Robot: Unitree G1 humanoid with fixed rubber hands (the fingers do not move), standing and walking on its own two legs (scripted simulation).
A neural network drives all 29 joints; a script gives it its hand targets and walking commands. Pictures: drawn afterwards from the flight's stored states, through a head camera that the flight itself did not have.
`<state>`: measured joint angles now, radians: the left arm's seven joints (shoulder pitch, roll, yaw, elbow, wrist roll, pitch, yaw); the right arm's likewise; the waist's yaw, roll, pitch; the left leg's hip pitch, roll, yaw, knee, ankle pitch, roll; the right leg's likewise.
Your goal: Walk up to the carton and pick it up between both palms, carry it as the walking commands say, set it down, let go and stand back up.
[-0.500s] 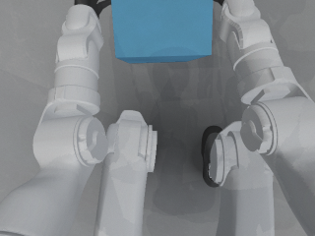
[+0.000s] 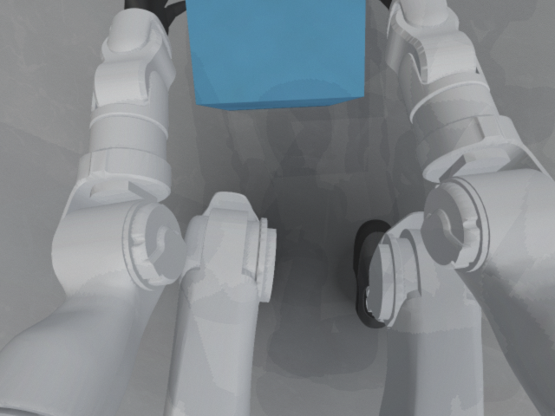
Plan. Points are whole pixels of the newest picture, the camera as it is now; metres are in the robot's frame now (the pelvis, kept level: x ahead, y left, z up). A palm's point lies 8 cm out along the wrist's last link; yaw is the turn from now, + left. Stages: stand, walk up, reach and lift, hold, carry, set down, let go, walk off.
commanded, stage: set down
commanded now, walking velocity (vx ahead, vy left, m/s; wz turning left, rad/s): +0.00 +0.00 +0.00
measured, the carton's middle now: out of the picture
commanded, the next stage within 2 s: none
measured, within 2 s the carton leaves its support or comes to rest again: neither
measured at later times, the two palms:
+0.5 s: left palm (145, 18) +0.51 +0.21 -0.17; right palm out of the picture +0.55 -0.07 -0.18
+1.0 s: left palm out of the picture +0.52 +0.23 -0.12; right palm out of the picture +0.57 -0.09 -0.13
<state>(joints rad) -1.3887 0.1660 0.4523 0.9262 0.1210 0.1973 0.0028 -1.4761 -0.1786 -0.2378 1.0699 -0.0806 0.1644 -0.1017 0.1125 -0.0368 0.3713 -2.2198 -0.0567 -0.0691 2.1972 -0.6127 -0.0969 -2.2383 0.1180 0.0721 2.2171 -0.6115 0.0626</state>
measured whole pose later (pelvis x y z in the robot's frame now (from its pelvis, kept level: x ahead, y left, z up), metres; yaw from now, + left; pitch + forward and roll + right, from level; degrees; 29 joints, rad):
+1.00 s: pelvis +0.00 +0.01 +0.02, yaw +1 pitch +40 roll +1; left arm -1.38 0.26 0.25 1.01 -0.12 0.06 0.13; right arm -1.47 -0.32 -0.07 1.05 0.09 0.10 -0.14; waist 0.10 0.00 0.28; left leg -2.24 -0.08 -0.05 2.11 -0.57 -0.07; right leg -2.23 0.09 0.09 2.14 -0.60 0.08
